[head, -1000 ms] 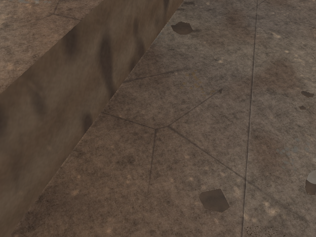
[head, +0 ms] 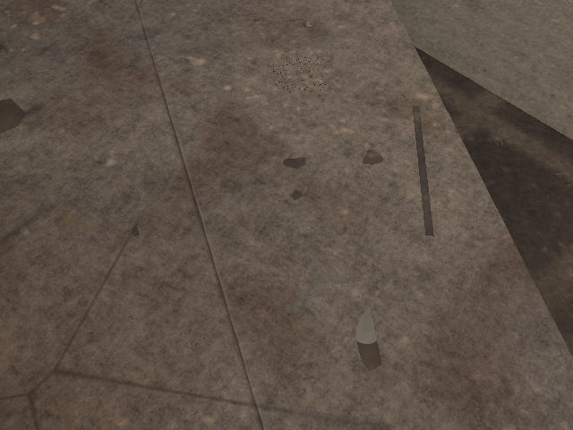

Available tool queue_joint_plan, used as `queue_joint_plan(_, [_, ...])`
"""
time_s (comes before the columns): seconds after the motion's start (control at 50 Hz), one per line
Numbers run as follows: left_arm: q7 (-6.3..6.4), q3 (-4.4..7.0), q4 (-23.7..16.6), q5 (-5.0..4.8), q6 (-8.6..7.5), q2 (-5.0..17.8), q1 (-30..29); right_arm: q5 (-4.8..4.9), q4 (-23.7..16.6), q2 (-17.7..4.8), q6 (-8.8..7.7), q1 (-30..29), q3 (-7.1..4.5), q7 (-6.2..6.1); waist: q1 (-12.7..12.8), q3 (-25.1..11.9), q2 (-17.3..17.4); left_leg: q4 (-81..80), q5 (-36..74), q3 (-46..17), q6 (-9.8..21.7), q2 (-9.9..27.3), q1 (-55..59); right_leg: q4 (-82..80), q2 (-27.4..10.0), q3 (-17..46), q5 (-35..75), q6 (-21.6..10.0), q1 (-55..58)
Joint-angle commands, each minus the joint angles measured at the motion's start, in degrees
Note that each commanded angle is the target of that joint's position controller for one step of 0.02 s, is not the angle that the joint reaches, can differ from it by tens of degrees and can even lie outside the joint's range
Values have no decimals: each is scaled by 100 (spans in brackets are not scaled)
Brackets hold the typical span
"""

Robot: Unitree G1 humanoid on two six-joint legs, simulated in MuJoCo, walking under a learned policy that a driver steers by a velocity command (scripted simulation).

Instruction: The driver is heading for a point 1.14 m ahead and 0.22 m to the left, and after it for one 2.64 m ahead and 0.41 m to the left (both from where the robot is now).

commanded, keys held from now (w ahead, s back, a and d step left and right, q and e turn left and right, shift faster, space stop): q+shift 0.34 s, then shift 0.16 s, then w+shift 0.14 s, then w+e+shift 0.36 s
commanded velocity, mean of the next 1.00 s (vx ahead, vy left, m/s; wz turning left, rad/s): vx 0.30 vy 0.00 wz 0.25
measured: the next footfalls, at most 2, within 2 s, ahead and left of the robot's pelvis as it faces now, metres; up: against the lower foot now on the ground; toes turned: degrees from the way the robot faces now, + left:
right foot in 0.20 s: +0.12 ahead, -0.14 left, +0.00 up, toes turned +19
left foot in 0.66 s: +0.00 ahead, +0.09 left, +0.00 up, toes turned +29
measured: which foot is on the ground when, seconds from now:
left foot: down 0.00-0.20, up 0.22-0.64, down 0.66-1.00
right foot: up 0.00-0.18, down 0.20-0.66, up 0.68-1.00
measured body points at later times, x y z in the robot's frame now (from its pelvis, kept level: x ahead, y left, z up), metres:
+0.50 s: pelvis +0.04 -0.05 +0.01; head +0.08 -0.05 +0.46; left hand +0.07 +0.25 -0.08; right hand +0.31 -0.24 -0.09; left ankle -0.01 +0.11 -0.66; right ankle +0.09 -0.15 -0.73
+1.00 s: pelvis +0.20 +0.06 -0.01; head +0.22 +0.08 +0.43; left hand +0.28 +0.35 -0.13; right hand +0.24 -0.21 -0.14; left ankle -0.03 +0.07 -0.73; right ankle +0.40 +0.02 -0.67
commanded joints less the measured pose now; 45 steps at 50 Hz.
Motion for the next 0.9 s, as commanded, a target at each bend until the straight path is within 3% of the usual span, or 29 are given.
queue_joint_plan(0.02, [109,115,-233,-31,-71,368,547,27,-683,-964,50,-349,-311,-105,316,-1022,553,-1016,-1004,-2081,851,1150,756,-1027,120,-144,38,52,189])
queue_joint_plan(0.08, [108,131,-267,-96,-96,470,361,115,-797,-1084,165,-227,-419,-185,249,-1117,763,-1070,-1553,-2391,740,1172,761,-1826,208,-29,634,42,449])
queue_joint_plan(0.14, [20,171,-266,-149,-178,559,309,158,-899,-1083,307,-148,-484,-271,241,-1044,935,-1066,-1949,-2663,533,1107,706,-2639,268,12,948,-34,792])
queue_joint_plan(0.18, [-44,245,-139,-184,-248,664,651,203,-993,-1029,394,-215,-495,-316,456,-1010,941,-848,-2248,-2640,246,868,347,-3720,127,-58,1534,-187,1586])
queue_joint_plan(0.2, [-33,337,-96,-132,-258,931,889,221,-1035,-851,415,-127,-443,-317,502,-1122,687,-294,-2736,-2372,-35,583,-215,-4193,-529,320,1487,-445,2329])
queue_joint_plan(0.22, [-22,435,-156,79,-228,1398,761,255,-1207,-533,401,-193,-367,-297,340,-985,-833,1217,-3251,-1236,-261,-134,-1317,-4641,-1885,1852,1009,-1173,2494])
queue_joint_plan(0.24, [-39,399,-360,349,-239,1262,141,161,-1234,-801,289,65,-455,-221,60,-825,-1571,2706,-3136,-806,-473,-44,-1692,-4870,-2606,2618,1511,-1576,1899])
queue_joint_plan(0.26, [2,301,-566,324,-265,881,-310,121,-1052,-1199,277,309,-564,-170,-112,-760,-1178,3578,-2729,-589,-628,286,-1600,-4761,-2497,2046,1911,-1543,1680])
queue_joint_plan(0.28, [36,232,-655,195,-275,649,-579,111,-846,-1228,332,554,-586,-162,-170,-713,-737,4006,-2331,-456,-713,325,-1437,-4571,-2020,1304,2119,-1288,1540])
queue_joint_plan(0.3, [59,200,-688,75,-269,607,-658,81,-737,-1069,397,714,-553,-180,-173,-707,-534,4525,-2053,-380,-790,367,-1498,-4453,-1758,880,2281,-1147,1604])
queue_joint_plan(0.32, [74,170,-685,23,-253,611,-641,79,-738,-906,446,774,-492,-160,-124,-594,-489,5008,-1911,-262,-884,452,-1591,-4419,-1669,527,2652,-1167,1528])
queue_joint_plan(0.36, [88,152,-633,55,-210,667,-331,127,-953,-764,464,417,-396,-124,102,-479,-509,4970,-1623,80,-1044,690,-1724,-4429,-1531,56,3055,-1310,1606])
queue_joint_plan(0.42, [60,218,-441,81,-101,889,321,112,-1314,-579,416,-212,-262,-94,502,-572,-623,4119,-1728,123,-1195,781,-1846,-4292,-1686,63,3746,-1605,2312])
queue_joint_plan(0.5, [-53,326,-434,-14,-63,1201,194,68,-1418,-476,387,-302,-153,-29,472,-799,-859,2885,-2151,366,-1053,826,-892,-4123,-1848,-166,4039,-1680,2208])
queue_joint_plan(0.52, [-88,352,-402,-66,-70,1242,326,83,-1404,-478,390,-296,-132,-7,541,-965,-895,2592,-2207,540,-965,791,-607,-4316,-1866,-153,2928,-1670,2133])
queue_joint_plan(0.56, [-169,362,-297,-191,-142,1310,510,174,-1398,-507,352,-317,-112,61,593,-822,-1124,1953,-2467,722,-672,744,-126,-4759,-1966,162,352,-1608,1745])
queue_joint_plan(0.6, [-230,334,-195,-269,-229,1284,521,211,-1267,-583,233,-174,-127,119,427,-499,-1090,910,-2230,819,-257,678,573,-4851,-2015,286,-487,-1475,1312])
queue_joint_plan(0.62, [-248,316,-140,-312,-252,1254,481,199,-1086,-539,151,111,-129,133,222,-387,-896,168,-1740,941,-58,606,1205,-4680,-1922,147,-562,-1383,978])
queue_joint_plan(0.64, [-259,257,-77,-311,-295,1082,519,189,-823,-579,89,611,-164,113,-9,-443,-640,-176,-1632,957,77,525,2155,-4270,-1726,-90,-476,-1225,428])
queue_joint_plan(0.66, [-303,113,-116,-247,-362,688,346,170,-591,-713,28,1447,-236,58,-430,-714,-194,-283,-1826,46,242,1144,3679,-3097,-1368,-406,-175,-912,-772])
queue_joint_plan(0.68, [-409,-55,-437,-147,-509,138,60,42,-526,-1354,-26,2134,-365,3,-613,-992,1328,-525,-2435,-2113,699,2663,4858,-590,-699,-1114,-527,-501,-2603])
queue_joint_plan(0.7, [-398,64,-664,-371,-644,593,-300,5,-553,-1476,-168,2153,-449,11,-748,-491,1068,-1170,-3953,-3173,1348,3264,4184,429,-598,-331,-315,-541,-3720])
queue_joint_plan(0.72, [-393,141,-682,-512,-680,829,-471,17,-553,-1098,-304,1881,-337,27,-639,133,736,-1343,-4179,-2765,1195,3060,3962,866,-679,188,411,-641,-4236])
queue_joint_plan(0.74, [-464,159,-467,224,-469,710,-480,-406,-498,-1012,-224,1609,-230,20,-432,323,440,-1508,-3491,-1749,586,2678,3261,641,-533,98,926,-593,-3682])
queue_joint_plan(0.76, [-541,207,-301,275,-345,748,-115,-345,-530,-879,-218,1247,-197,21,-127,348,574,-1636,-2745,-1017,275,2292,2871,589,-585,16,1288,-495,-3188])
queue_joint_plan(0.8, [-677,253,-45,211,-169,800,276,-233,-533,-619,-292,968,-90,6,107,227,758,-1809,-1657,-40,69,1921,2279,778,-540,-230,1814,-355,-2488])
queue_joint_plan(0.84, [-720,234,-56,99,-109,707,109,-210,-381,-534,-371,1080,-69,36,122,335,652,-1929,-1069,448,58,1858,2126,692,-537,-294,2162,-348,-2465])
queue_joint_plan(0.9, [-762,152,-167,107,-119,545,-335,-218,-92,-535,-441,1386,-71,10,59,594,519,-2058,-306,1013,4,1882,2325,54,-553,-581,2607,-498,-2654])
